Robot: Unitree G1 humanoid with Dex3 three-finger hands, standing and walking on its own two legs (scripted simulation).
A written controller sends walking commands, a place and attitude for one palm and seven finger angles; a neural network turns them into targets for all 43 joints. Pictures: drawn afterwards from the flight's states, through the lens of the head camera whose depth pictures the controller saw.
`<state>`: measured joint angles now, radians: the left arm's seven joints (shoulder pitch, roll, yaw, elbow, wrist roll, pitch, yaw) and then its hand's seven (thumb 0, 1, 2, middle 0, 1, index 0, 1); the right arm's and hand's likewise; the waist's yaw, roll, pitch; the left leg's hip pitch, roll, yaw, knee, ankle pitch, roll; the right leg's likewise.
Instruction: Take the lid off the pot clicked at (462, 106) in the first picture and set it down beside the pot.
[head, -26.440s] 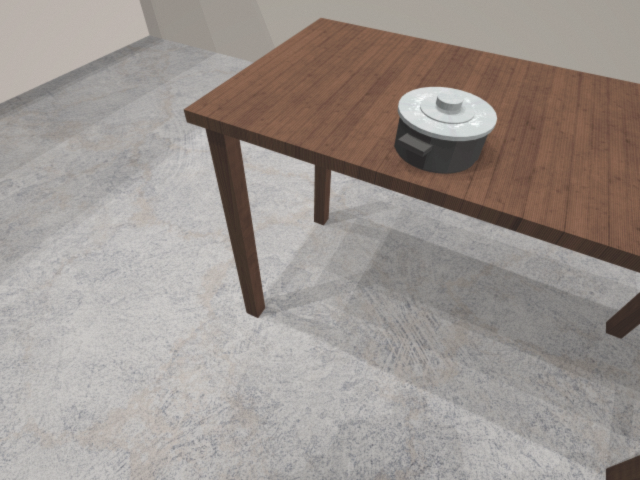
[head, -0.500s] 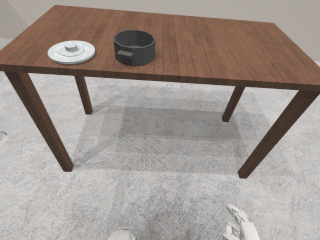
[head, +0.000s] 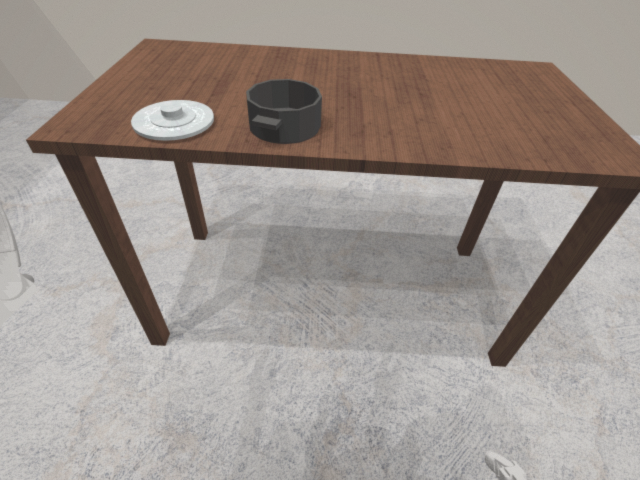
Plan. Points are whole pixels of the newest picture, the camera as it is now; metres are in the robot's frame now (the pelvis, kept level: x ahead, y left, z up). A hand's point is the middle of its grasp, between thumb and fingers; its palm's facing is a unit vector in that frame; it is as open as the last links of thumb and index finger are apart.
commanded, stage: stop stepping back and stand still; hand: left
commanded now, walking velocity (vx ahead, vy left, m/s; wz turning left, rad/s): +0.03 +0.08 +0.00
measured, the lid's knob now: (171, 110) +0.79 +0.38 +0.09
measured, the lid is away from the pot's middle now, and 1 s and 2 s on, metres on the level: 0.24 0.24 0.24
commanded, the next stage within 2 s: let the arm hang, fingers relaxed in 0.92 s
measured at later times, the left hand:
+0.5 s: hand out of the picture +0.02 +0.20 -0.18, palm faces +0.20 -0.96 -0.22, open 6.7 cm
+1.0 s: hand out of the picture +0.07 +0.20 -0.17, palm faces +0.10 -0.97 -0.22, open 7.3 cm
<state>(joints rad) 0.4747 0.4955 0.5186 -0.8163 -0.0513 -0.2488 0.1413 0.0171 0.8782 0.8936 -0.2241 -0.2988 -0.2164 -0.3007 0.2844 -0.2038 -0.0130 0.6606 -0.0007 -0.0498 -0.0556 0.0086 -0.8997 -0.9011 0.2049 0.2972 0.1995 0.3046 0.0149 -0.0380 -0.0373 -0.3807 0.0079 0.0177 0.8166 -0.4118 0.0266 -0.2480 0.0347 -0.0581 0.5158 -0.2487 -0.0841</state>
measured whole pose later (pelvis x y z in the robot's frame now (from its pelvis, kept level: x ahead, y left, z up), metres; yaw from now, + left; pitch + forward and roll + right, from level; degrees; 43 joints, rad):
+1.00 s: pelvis +0.05 +0.02 +0.00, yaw +5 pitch -1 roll +0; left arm 0.20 0.16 0.01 1.10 0.00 -0.01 0.05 0.02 0.94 0.89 -0.20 -0.29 -0.20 -0.30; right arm 0.27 -0.14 -0.04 1.08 -0.01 0.01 -0.04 0.01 -0.92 -0.90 0.20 0.30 0.20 0.30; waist -0.02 0.02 0.05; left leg -0.18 0.00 0.03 0.47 -0.27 0.02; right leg -0.14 0.05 0.06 0.44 -0.28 -0.02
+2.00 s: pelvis +0.05 +0.02 +0.01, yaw +4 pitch -1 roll +0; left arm 0.26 0.13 0.01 1.14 0.00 -0.01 0.05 0.01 0.92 0.89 -0.20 -0.29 -0.20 -0.30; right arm 0.29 -0.12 -0.03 1.11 -0.01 0.01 -0.05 0.00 -0.91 -0.90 0.20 0.30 0.20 0.30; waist -0.02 0.01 0.05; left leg -0.17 0.00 0.04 0.45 -0.27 0.02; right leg -0.13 0.05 0.06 0.42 -0.27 -0.02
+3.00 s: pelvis +0.04 +0.01 +0.01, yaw +5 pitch -1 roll +0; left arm 0.27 0.12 0.01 1.14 0.00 -0.01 0.05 0.01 0.92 0.89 -0.20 -0.29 -0.20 -0.30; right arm 0.29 -0.11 -0.03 1.12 -0.01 0.01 -0.05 0.00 -0.91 -0.90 0.20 0.30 0.20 0.30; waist -0.02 0.02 0.05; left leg -0.17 0.02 0.03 0.44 -0.25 0.00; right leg -0.13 0.07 0.05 0.42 -0.26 -0.04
